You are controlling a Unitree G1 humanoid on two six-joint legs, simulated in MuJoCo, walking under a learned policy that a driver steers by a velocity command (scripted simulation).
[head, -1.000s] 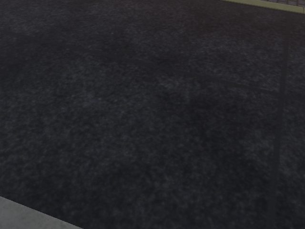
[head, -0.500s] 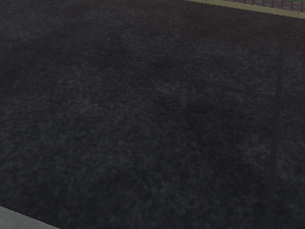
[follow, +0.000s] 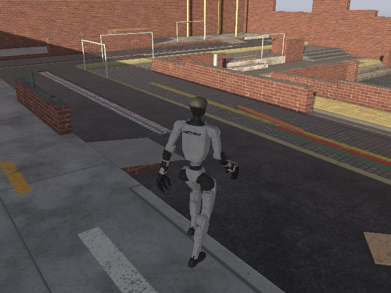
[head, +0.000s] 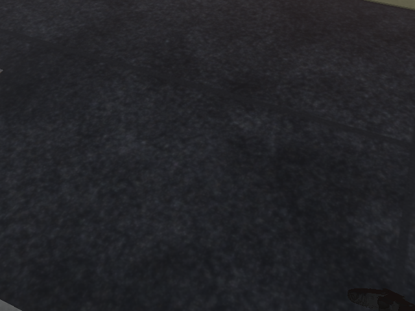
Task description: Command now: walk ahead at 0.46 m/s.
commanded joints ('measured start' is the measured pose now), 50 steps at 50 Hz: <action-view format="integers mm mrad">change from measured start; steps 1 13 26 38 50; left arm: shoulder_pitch -170 -256 -646 -439 -250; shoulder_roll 155 120 46 189 131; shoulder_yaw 32 80 31 73 72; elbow -101 -228 -385 -371 -323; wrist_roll -1 -33 -28 -1 -19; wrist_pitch -9 26 28 1 34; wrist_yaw -5 -20 -143 -46 -4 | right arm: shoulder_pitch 473 273 535 406 248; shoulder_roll -193 -91 -97 -117 -148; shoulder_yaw -86 -33 -27 -29 -58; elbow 111 113 114 -55 -134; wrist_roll -3 -31 -18 -48 -32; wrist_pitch -2 -60 -3 -17 -39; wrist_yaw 0 -24 -85 -83 -46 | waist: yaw -313 -56 -247 -168 -136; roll -98 10 -11 42 -109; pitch -134 32 132 -91 -95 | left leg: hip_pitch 616 397 486 -172 337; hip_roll -54 212 296 158 23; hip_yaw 14 -118 -21 -166 -84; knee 76 -469 63 615 -151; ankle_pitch -46 -42 -272 -338 -91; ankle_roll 65 139 46 -140 -41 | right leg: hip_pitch -361 -845 -891 -441 -447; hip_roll -177 -144 -99 -278 -85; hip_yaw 17 201 68 520 378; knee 430 762 248 83 278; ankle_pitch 972 348 780 482 229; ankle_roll -101 -46 -55 -343 -147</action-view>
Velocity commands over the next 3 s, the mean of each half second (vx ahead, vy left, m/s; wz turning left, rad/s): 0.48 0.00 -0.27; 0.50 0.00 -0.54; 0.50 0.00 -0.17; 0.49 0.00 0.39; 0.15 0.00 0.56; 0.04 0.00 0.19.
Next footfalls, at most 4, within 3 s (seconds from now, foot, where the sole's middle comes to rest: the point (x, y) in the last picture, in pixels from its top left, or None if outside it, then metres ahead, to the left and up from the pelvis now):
0.02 left None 0.16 0.11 -0.76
0.60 right None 0.48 -0.19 -0.91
1.00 left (254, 245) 0.77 -0.07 -0.91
1.52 right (344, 232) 0.86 -0.42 -0.91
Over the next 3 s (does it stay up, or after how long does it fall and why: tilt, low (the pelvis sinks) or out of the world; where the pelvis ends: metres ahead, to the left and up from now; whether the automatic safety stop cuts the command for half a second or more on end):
stays up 1.16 -0.40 -0.14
